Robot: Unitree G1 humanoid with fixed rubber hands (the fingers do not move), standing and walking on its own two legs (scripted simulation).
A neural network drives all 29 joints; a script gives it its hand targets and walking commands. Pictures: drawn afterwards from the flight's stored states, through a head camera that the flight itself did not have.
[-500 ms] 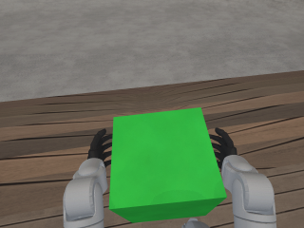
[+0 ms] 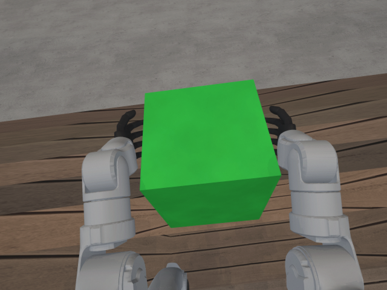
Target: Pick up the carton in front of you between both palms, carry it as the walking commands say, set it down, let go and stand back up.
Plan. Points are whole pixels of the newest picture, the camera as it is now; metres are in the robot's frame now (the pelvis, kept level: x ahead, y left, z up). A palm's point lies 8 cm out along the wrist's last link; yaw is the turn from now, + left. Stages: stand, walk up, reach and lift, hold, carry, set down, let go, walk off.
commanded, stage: carry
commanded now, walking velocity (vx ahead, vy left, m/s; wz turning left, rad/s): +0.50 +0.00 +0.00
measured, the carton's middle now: (207, 162) +0.38 +0.01 +0.01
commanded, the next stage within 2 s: none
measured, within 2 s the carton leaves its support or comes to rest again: neither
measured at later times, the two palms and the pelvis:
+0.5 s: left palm (162, 47) +0.84 +0.16 -0.03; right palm (253, 43) +0.82 -0.13 -0.01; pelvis +0.48 +0.05 -0.20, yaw -1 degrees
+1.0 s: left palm (168, 42) +1.22 +0.22 -0.26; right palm (226, 46) +1.18 -0.08 -0.27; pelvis +0.86 +0.13 -0.31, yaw -1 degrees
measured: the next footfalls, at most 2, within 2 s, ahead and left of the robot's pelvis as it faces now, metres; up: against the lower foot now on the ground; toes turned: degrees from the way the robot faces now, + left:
left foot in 0.12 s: +0.18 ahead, +0.07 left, -0.03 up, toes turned -10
right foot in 0.50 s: +0.65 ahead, +0.00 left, -0.23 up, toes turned -1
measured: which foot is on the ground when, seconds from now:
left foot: up 0.00-0.10, down 0.12-0.42, up 0.44-0.70, down 0.72-1.00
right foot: down 0.00-0.16, up 0.18-0.48, down 0.50-0.82, up 0.84-1.00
